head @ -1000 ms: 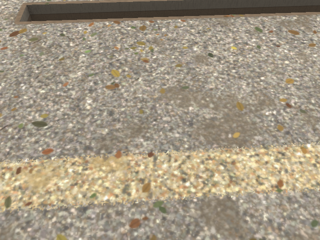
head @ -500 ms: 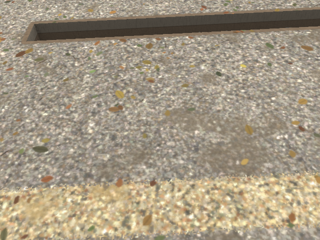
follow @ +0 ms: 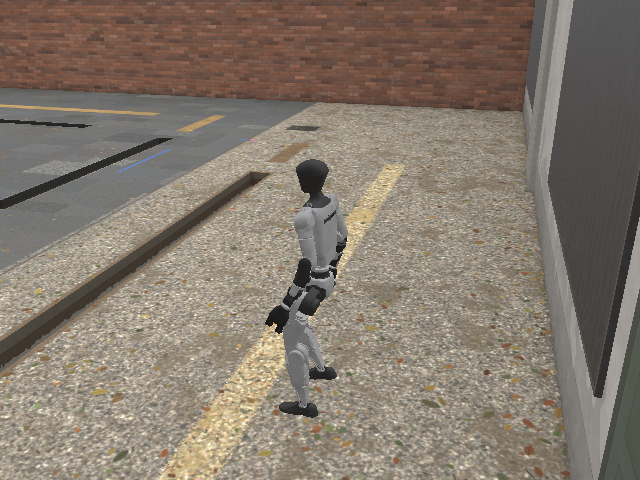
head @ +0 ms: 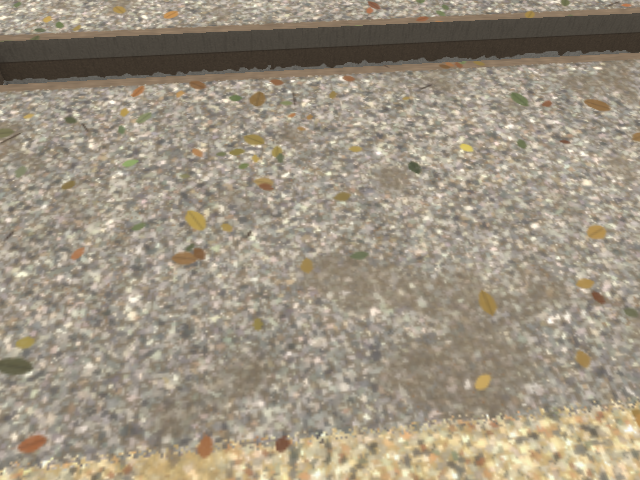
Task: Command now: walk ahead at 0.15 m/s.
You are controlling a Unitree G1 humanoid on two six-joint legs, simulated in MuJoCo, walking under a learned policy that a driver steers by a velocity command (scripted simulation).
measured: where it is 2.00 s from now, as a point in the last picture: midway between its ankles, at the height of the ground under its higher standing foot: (350, 423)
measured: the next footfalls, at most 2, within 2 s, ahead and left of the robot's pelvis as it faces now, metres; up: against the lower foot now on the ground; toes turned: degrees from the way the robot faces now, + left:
right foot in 0.18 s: +0.16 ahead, -0.15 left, +0.00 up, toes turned +0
left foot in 1.72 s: +0.57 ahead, +0.06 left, +0.00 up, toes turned +3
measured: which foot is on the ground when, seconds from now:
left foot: down 0.00-1.00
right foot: up 0.00-0.16, down 0.18-1.00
